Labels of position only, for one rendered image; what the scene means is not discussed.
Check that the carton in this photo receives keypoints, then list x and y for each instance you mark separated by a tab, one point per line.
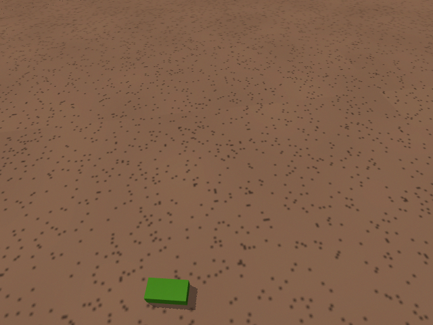
167	291

